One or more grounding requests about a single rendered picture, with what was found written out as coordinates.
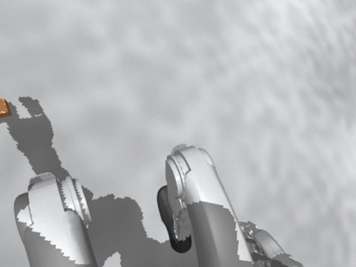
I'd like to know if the small box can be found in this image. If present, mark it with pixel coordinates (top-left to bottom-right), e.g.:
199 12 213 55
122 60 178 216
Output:
0 98 12 118

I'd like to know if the right robot arm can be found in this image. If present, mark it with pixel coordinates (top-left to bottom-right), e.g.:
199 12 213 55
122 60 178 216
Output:
270 254 304 267

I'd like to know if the right robot hand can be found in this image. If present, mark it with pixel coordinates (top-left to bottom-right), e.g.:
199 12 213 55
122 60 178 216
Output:
239 221 285 267

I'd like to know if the right robot foot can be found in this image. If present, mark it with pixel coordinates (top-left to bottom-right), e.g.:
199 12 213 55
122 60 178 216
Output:
157 185 191 253

